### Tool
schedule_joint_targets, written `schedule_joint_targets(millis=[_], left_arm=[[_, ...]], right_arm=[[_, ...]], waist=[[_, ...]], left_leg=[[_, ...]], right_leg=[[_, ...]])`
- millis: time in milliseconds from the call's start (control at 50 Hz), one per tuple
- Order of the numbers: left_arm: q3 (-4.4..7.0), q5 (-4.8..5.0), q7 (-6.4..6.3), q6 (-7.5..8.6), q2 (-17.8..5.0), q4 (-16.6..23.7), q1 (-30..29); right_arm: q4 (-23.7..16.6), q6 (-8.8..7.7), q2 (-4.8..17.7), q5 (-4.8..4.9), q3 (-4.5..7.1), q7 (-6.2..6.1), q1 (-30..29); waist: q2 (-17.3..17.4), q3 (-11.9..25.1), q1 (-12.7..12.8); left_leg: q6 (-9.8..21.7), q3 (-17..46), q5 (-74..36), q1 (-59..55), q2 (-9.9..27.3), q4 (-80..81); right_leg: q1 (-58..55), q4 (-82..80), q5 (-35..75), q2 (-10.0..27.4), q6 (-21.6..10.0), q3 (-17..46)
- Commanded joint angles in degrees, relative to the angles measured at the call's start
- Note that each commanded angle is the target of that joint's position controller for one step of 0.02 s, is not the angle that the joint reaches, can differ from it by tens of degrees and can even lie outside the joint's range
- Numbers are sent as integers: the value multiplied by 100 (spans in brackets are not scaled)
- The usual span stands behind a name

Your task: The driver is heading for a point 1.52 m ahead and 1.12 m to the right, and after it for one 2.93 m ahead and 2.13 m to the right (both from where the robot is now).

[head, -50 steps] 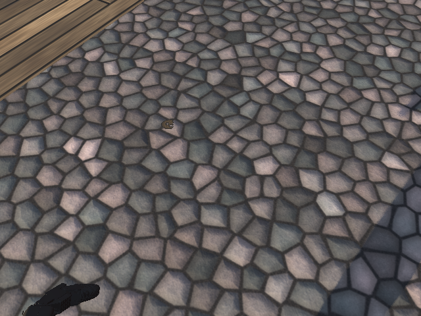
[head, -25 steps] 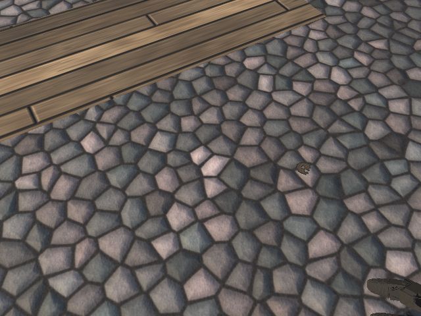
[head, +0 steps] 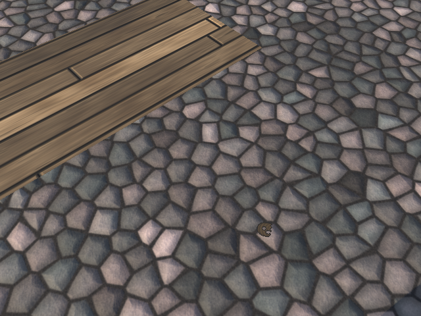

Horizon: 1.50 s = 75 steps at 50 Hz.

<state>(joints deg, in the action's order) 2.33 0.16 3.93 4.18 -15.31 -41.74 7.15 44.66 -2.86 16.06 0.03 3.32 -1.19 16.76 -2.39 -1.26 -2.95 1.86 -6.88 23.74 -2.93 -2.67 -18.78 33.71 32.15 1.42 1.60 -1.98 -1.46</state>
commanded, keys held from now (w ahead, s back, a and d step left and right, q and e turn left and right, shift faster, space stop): e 0.94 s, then w+e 0.06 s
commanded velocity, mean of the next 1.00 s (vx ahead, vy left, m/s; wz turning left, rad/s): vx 0.07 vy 0.00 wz -0.55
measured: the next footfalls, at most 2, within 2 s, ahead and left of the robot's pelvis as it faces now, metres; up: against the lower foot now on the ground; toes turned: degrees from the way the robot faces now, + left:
right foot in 0.02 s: +0.20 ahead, -0.10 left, +0.00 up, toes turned -3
left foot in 0.48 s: +0.25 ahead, +0.12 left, +0.00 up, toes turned -22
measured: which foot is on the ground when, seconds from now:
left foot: down 0.00-0.04, up 0.06-0.46, down 0.48-0.88, up 0.90-1.00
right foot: up 0.00-0.00, down 0.02-0.48, up 0.50-0.86, down 0.88-1.00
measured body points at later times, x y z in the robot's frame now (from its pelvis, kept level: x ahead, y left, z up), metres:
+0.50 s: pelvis +0.13 +0.02 +0.00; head +0.17 +0.03 +0.45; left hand +0.38 +0.25 -0.09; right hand +0.19 -0.29 -0.09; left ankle +0.21 +0.14 -0.73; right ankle +0.16 -0.10 -0.72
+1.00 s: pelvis +0.13 +0.00 +0.01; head +0.14 -0.04 +0.46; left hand +0.41 +0.14 -0.06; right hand +0.08 -0.32 -0.10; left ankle +0.19 +0.14 -0.66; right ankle +0.07 -0.08 -0.73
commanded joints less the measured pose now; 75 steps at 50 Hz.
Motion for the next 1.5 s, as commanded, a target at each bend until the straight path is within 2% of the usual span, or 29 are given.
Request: schedule_joint_targets(millis=[20, 40, 60, 80, 120, 180, 280, 360, 460, 480, 500, 520, 540, 600, 740, 860, 880, 900, 920, 940, 980, 1020, 1220, 1300, 1320, 1340, 1360, 1400, 1500], left_arm=[[423, -36, -20, 88, -1091, 234, 1087], [526, -81, -135, 53, -1647, 282, 1459], [490, -137, -161, 53, -1790, 468, 1252], [440, -81, -175, -48, -1394, 606, 1215], [321, 47, -245, -180, -987, 696, 597], [324, -48, -312, -297, -996, 816, 184], [429, 7, -477, -415, -1198, 867, 138], [432, 25, -548, -578, -1167, 941, 75], [402, 94, -543, -669, -1019, 991, 82], [328, 75, -538, -669, -771, 1007, 275], [289, 81, -504, -623, -578, 1164, 467], [423, -12, -484, -540, -1074, 1131, 414], [529, 51, -472, -548, -1305, 997, 473], [477, 81, -516, -746, -948, 811, 623], [310, 103, -387, -742, -574, 1208, -14], [435, 99, -279, -794, -679, 1063, 553], [505, 81, -327, -786, -839, 1009, 750], [667, 71, -420, -753, -1514, 1097, 916], [669, -134, -389, -643, -1756, 1200, 852], [589, -192, -360, -524, -1464, 1176, 886], [503, 44, -428, -436, -1134, 1024, 704], [406, 108, -482, -437, -984, 1042, 605], [485, 122, -497, -312, -1268, 859, 944], [389, 133, -473, -350, -1000, 879, 783], [306, 109, -479, -333, -725, 913, 718], [166, 93, -474, -312, -246, 1012, 748], [209, 229, -506, -239, -486, 1326, 697], [350, 167, -489, -230, -995, 1050, 773], [249, 85, -372, -139, -534, 949, 506]], right_arm=[[-387, 88, 995, 52, 245, -159, -257], [-543, 24, 635, -159, 115, -144, 170], [-648, -79, 235, -192, -57, -14, 821], [-515, -129, 895, -54, 62, 90, 473], [-740, -42, 859, 45, 65, 46, -325], [-751, 198, 744, -49, 83, -63, -202], [-651, 231, 585, -84, 31, -160, -220], [-773, 219, 568, -31, 47, -109, -640], [-710, 18, 675, 11, 162, -3, -353], [-732, 20, 1047, -81, 262, -31, -225], [-733, 117, 1550, -244, 387, -63, -452], [-822, 119, 1251, -322, 344, -57, -466], [-921, 119, 960, -275, 260, -86, -646], [-975, 174, 677, -67, 168, -140, -972], [-862, 336, 1034, -74, 342, -161, -723], [-738, 307, 1082, 165, 400, -58, -893], [-602, 285, 887, 141, 357, -36, -594], [-735, 272, 523, -132, 249, 1, -522], [-1063, 248, 531, -183, 217, -59, -1148], [-1054, 244, 797, -93, 299, -86, -1375], [-886, 222, 839, -30, 359, -71, -1172], [-887, 167, 835, -28, 371, -13, -1221], [-877, -274, 612, 116, 262, 257, -1580], [-718, -392, 673, 155, 330, 239, -931], [-612, -408, 815, 117, 389, 194, -415], [-525, -400, 1176, -28, 452, 128, 232], [-363, -370, 1574, -144, 551, 193, 587], [-498, -352, 880, 18, 353, 166, 24], [-346, -359, 638, -63, 209, 126, -36]], waist=[[601, 825, 820], [-521, 1581, 720], [-1391, 2646, 295], [-373, 3042, 766], [368, 1460, 564], [-56, 703, 133], [-262, 1158, 171], [-547, 931, 327], [-709, 852, 147], [-130, 962, 224], [1696, 664, 586], [1778, 720, 363], [1246, 686, 387], [947, 430, 418], [1409, 628, 36], [1300, 642, 364], [841, 673, 391], [-848, 724, 254], [-1596, 748, 526], [-933, 853, 714], [-413, 702, 464], [-621, 429, 435], [-643, 145, 570], [-479, 189, 104], [-289, 368, -140], [712, 742, -297], [1736, 557, -189], [1216, -189, -27], [886, -277, 89]], left_leg=[[128, -3, -5973, 340, 1126, -2505], [-228, -68, -2883, 1871, 627, -4494], [-584, 754, 1684, 3833, -509, -6470], [-478, 1603, 1317, 3926, -69, -6759], [-409, 1324, 614, 4294, 372, -5976], [-496, 1161, 223, 3430, 460, -4806], [-725, 1181, -553, 3084, 308, -3526], [-691, 1253, -807, 2929, 185, -2696], [-373, 1199, -1387, 1876, 186, -529], [-37, 1903, -1569, 1240, 1120, -180], [819, 3248, -2678, 989, 2251, 42], [1369, 3785, -3104, 1173, 2738, 111], [1268, 3253, -3132, 1260, 2474, -16], [833, 1982, -3198, 1247, 1757, -182], [1003, 1217, -3321, 846, 1897, -156], [597, 793, -2914, 1205, 1935, -824], [199, 447, -2267, 1730, 1708, -1393], [-415, -162, -93, 3222, 1052, -3055], [-653, 449, 1530, 4301, 334, -4296], [-622, 966, 1419, 4310, 441, -4945], [-479, 1097, 388, 4479, 627, -4655], [-467, 1052, -328, 4408, 578, -4261], [-396, 1028, -824, 2890, 108, -1475], [-184, 980, -1312, 1328, 132, -560], [-40, 1296, -1182, 450, 538, -449], [374, 2664, 1, -609, 1659, -22], [1069, 4769, 1778, -591, 2602, 664], [975, 4037, 1723, 9, 2287, 727], [827, 2089, -843, 689, 1577, 1023]], right_leg=[[-1748, -595, 398, -481, -384, -201], [-3605, -85, 3020, 787, -967, 1365], [-5380, -331, 4038, 2236, -2408, 4137], [-5222, -548, 3038, 1909, -2185, 3703], [-3560, -910, 1610, 1336, -1622, 2515], [-1656, -1423, 839, 854, -1424, 2091], [-1529, -1233, 683, 632, -1244, 1942], [-1399, -1287, -1186, 450, -1001, 2333], [-1610, -628, -865, 248, -663, 2773], [-1143, 78, -1813, -82, -359, 2414], [51, 1172, -3346, -1049, 17, 1149], [318, 2628, -3747, -780, 287, 932], [279, 3260, -3399, -619, 378, 993], [412, 3907, -2641, -459, 669, 734], [-386, 1902, -2496, -74, 721, 102], [-1857, -453, -1377, -306, 142, -358], [-2583, -964, -650, -254, -63, -25], [-3602, -1068, 1418, 1125, -584, 1856], [-3331, -1138, 2100, 2104, -1788, 3172], [-3228, -1238, 1705, 1919, -1878, 2898], [-3165, -1415, -967, 1234, -1242, 2356], [-2852, -1819, -2647, 1003, -1137, 2473], [-2111, -1794, -2826, 754, -1116, 2765], [-1409, -1241, -3147, 386, -803, 2932], [-838, -578, -3307, 126, -568, 2673], [145, 1131, -3634, -482, -184, 1768], [1334, 2382, -3771, -630, -74, 1235], [1703, 3321, -2847, -85, 42, 1164], [1269, 3036, -1386, 110, 201, 886]])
